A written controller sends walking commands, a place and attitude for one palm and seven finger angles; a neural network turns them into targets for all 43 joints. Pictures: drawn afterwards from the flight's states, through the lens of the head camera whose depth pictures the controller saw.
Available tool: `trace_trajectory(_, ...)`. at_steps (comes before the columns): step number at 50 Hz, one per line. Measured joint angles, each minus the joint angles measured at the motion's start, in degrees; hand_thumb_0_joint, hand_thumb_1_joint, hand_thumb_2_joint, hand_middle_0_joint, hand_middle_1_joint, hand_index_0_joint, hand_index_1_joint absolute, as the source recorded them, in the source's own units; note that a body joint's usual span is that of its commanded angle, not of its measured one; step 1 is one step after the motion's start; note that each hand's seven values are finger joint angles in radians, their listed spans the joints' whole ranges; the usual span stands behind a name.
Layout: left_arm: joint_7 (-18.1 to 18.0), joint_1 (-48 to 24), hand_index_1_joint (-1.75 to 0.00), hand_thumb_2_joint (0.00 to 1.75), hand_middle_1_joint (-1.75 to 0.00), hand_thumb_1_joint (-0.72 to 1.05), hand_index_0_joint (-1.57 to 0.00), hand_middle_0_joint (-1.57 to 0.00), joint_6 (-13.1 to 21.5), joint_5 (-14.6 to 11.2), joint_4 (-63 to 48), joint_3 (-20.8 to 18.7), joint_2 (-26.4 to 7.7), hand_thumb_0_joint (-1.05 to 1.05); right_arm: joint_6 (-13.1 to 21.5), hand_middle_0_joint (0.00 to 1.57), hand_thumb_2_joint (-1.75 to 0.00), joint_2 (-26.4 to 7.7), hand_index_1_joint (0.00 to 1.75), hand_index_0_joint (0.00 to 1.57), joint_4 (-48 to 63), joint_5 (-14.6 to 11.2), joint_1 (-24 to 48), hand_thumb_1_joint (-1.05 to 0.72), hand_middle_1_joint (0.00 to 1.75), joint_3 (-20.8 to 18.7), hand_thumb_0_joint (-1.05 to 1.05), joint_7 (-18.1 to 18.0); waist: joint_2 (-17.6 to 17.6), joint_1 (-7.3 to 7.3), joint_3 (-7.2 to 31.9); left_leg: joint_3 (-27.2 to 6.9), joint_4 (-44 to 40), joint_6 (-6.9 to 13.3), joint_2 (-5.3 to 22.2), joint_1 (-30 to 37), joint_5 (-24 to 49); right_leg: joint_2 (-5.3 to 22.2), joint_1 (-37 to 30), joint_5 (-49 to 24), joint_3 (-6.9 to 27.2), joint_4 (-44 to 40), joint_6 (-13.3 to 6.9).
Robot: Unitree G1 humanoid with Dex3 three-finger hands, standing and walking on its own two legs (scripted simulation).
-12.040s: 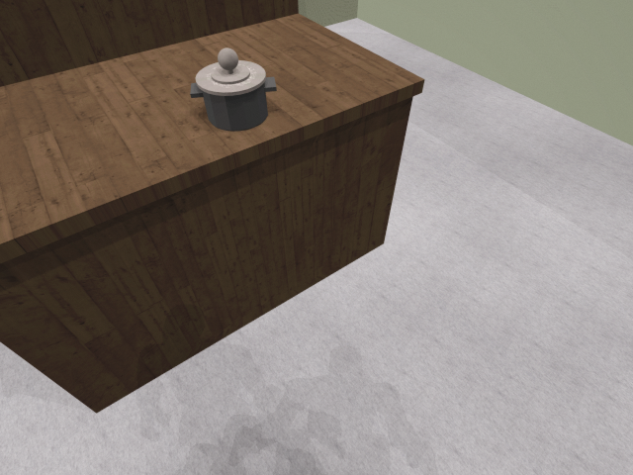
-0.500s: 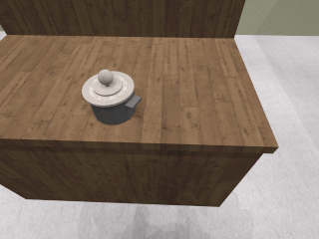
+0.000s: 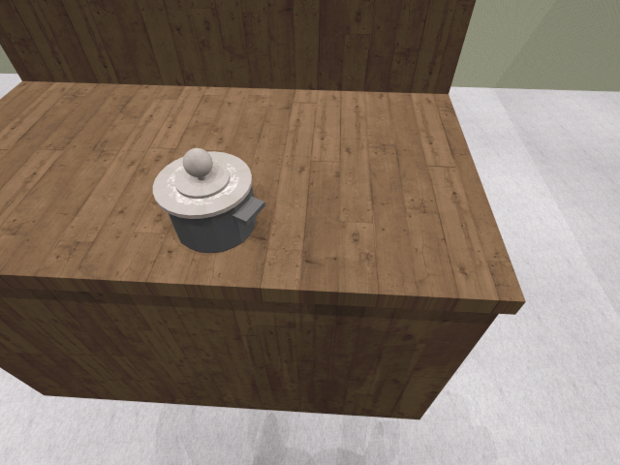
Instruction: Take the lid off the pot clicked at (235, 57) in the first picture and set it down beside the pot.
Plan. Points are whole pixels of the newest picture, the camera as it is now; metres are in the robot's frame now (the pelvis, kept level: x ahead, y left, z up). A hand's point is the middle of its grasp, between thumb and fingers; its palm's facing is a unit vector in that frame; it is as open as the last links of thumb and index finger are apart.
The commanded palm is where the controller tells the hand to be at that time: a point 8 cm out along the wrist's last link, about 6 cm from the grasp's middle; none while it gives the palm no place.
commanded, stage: look again from close up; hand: left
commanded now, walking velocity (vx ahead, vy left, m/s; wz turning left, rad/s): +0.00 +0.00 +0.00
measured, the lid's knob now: (197, 162) +0.52 +0.21 +0.11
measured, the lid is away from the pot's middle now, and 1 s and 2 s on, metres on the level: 0.00 0.00 0.00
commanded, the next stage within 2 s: shuffle to correct the standing spot in 1.04 s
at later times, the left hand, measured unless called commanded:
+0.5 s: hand out of the picture +0.00 +0.25 -0.19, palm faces -0.01 -0.98 -0.19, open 7.4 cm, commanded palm none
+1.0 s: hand out of the picture -0.05 +0.26 -0.18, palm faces -0.03 -0.99 -0.16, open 7.4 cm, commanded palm none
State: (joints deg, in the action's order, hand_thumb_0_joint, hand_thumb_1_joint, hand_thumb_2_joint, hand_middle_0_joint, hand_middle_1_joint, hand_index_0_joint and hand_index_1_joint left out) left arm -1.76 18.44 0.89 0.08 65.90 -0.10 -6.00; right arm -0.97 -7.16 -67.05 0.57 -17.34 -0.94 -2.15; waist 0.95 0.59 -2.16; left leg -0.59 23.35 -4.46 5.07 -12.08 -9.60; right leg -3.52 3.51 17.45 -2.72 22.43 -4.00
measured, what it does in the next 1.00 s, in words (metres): shifts its weight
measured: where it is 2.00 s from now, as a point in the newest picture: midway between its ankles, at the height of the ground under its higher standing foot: outside the picture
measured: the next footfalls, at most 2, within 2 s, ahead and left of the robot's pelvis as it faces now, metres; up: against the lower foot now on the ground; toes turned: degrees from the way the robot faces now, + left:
right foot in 1.92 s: +0.16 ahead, -0.08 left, +0.00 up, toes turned -2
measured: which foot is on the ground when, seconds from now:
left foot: down 0.00-1.00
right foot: down 0.00-1.00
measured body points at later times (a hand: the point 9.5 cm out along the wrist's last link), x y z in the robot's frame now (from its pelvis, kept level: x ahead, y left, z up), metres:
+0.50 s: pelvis -0.01 +0.07 -0.01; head -0.01 +0.09 +0.44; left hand +0.00 +0.30 -0.17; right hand +0.04 -0.16 -0.15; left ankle +0.02 +0.13 -0.74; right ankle -0.06 -0.07 -0.74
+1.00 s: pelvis -0.02 +0.09 +0.00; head +0.00 +0.12 +0.45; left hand -0.05 +0.31 -0.17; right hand -0.01 -0.14 -0.15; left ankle +0.02 +0.13 -0.74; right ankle -0.06 -0.07 -0.74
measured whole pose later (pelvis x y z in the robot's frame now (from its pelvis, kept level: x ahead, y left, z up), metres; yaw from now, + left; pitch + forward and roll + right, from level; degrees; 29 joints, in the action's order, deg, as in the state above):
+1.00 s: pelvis -0.02 +0.09 +0.00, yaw -2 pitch +0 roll -1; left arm -2.2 21.6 0.0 1.0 61.7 1.2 -10.1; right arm 0.1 -9.0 -61.5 0.1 -14.7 -0.1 -0.8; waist -2.2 -0.8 -1.8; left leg 4.2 24.6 6.8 -5.0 -15.4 -9.7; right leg 2.9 8.9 16.3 1.2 25.1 2.5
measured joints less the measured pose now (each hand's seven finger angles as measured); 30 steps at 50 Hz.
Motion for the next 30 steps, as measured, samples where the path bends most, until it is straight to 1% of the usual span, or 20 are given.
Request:
trace_trajectory(2,-0.12,0.20,-0.30,0.89,-0.30,0.91,-0.20,-0.20,0.06,0.00,0.08,-0.13,-0.20,0.01,0.11,0.20,-0.90,0.14,0.30,0.19,-0.13,-0.05,-0.12,-0.91,0.30,0.02,0.00,-0.08,-0.06,-0.03,-0.05,0.18,0.09,0.03,-0.11,0.05,-0.28,0.15,-0.04,0.19,0.15,0.03,0.13)
trace_trajectory(3,-0.58,0.33,-0.30,0.89,-0.30,0.91,-0.20,-0.20,0.54,0.28,-0.02,-0.11,-0.14,0.01,0.08,0.20,-0.90,0.01,0.30,0.19,0.10,-0.10,-0.02,-0.91,0.30,0.11,0.00,0.02,0.12,-0.34,0.06,0.55,3.09,0.53,0.04,-1.39,-1.48,0.10,0.33,0.09,0.32,-0.06,0.45)
trace_trajectory(5,-1.42,1.05,-0.30,0.89,-0.30,0.91,-0.20,-0.20,1.44,0.62,-1.33,-0.03,0.13,0.01,-0.39,0.20,-0.90,-0.49,0.30,0.19,2.00,-0.22,0.92,-0.91,0.30,-0.01,0.00,0.07,0.29,-0.96,-0.57,0.57,10.85,2.25,-0.99,-4.32,-6.78,0.21,1.26,-0.47,1.45,0.26,1.31)
trace_trajectory(7,-1.85,2.09,-0.30,0.89,-0.30,0.91,-0.20,-0.21,1.76,0.68,-2.60,0.13,0.13,0.01,-0.12,0.20,-0.90,-1.08,0.30,0.19,4.04,-0.10,2.00,-0.92,0.30,-0.34,0.01,-0.36,0.00,-0.84,-0.81,1.51,13.69,3.88,-2.77,-5.81,-9.57,0.77,2.63,-0.77,2.46,1.73,1.63)
trace_trajectory(8,-1.87,2.58,-0.30,0.89,-0.30,0.91,-0.20,-0.21,1.72,0.68,-3.08,0.24,-0.10,0.01,0.25,0.20,-0.90,-1.41,0.30,0.19,4.94,-0.23,2.35,-0.92,0.30,-0.54,0.01,-0.34,-0.28,-0.59,-0.75,2.08,13.15,4.41,-3.68,-5.77,-9.33,1.07,3.21,-0.62,2.70,2.81,1.66)
trace_trajectory(10,-1.72,3.41,-0.30,0.89,-0.30,0.90,-0.20,-0.21,1.14,0.56,-3.91,0.37,-0.97,0.01,1.13,0.20,-0.90,-1.88,0.30,0.19,6.71,-0.38,2.47,-0.93,0.30,-0.71,0.01,-0.07,-0.80,0.05,-0.10,2.98,9.82,5.24,-4.97,-4.56,-4.93,1.41,4.28,1.03,2.72,5.67,1.91)
trace_trajectory(11,-1.65,3.61,-0.30,0.89,-0.30,0.90,-0.20,-0.21,0.70,0.53,-4.24,0.36,-1.41,0.01,1.55,0.20,-0.90,-2.20,0.30,0.19,7.41,-0.33,2.29,-0.93,0.30,-0.75,0.01,0.00,-0.52,0.31,0.54,2.65,8.58,5.93,-4.91,-3.96,-4.22,1.11,4.81,2.61,2.38,7.08,2.21)
trace_trajectory(12,-1.62,3.03,-0.30,0.89,-0.30,0.90,-0.20,-0.21,0.11,0.58,-4.14,0.23,-2.03,0.01,1.67,0.20,-0.90,-2.13,0.30,0.19,7.45,-0.23,2.49,-0.93,0.30,-0.82,0.01,-0.07,-0.93,0.52,0.82,2.34,9.52,6.41,-5.26,-4.32,-5.81,1.37,5.10,4.08,2.05,8.34,2.55)
trace_trajectory(14,-1.65,1.79,-0.30,0.89,-0.30,0.91,-0.20,-0.20,-0.71,0.85,-4.42,-0.04,-3.01,0.01,1.27,0.20,-0.90,-1.91,0.30,0.19,7.49,0.03,2.78,-0.93,0.30,-0.45,0.01,0.03,-1.77,-0.16,1.13,2.20,11.15,6.98,-5.81,-4.65,-7.17,1.93,4.79,4.17,1.84,8.77,3.18)
trace_trajectory(16,-1.54,1.02,-0.30,0.89,-0.30,0.91,-0.20,-0.20,-0.75,0.91,-5.13,-0.02,-3.56,0.01,1.12,0.20,-0.90,-1.80,0.30,0.19,7.73,0.18,3.00,-0.92,0.30,0.00,0.01,0.16,-2.01,-0.83,1.58,2.28,11.39,7.41,-6.04,-4.74,-7.01,2.17,4.48,3.71,1.87,8.22,3.57)
trace_trajectory(19,-1.31,0.22,-0.30,0.89,-0.30,0.91,-0.19,-0.20,-0.74,0.96,-6.09,0.23,-3.83,0.01,1.03,0.20,-0.90,-1.84,0.30,0.19,8.36,0.20,3.55,-0.92,0.30,0.33,0.01,0.20,-1.84,-1.29,1.98,2.55,10.75,8.25,-6.55,-4.70,-6.34,2.71,4.29,2.90,2.07,7.21,4.20)
trace_trajectory(23,-1.02,-0.08,-0.30,0.89,-0.30,0.91,-0.19,-0.20,-0.96,1.11,-7.05,0.46,-4.11,0.01,1.01,0.20,-0.90,-1.89,0.30,0.19,9.42,0.17,4.20,-0.93,0.30,0.62,0.00,0.65,-1.87,-1.32,2.09,3.35,8.83,9.29,-7.53,-4.62,-4.89,3.77,4.85,1.89,2.72,6.45,4.88)
trace_trajectory(30,-0.61,0.66,-0.30,0.89,-0.30,0.91,-0.19,-0.20,-1.27,1.28,-7.54,0.54,-4.93,0.01,0.93,0.20,-0.90,-2.07,0.30,0.20,9.81,0.01,3.98,-0.93,0.30,0.72,0.00,1.24,-2.43,-1.33,1.58,4.33,5.10,10.54,-9.10,-4.61,-2.17,5.36,6.22,0.66,3.53,5.54,5.10)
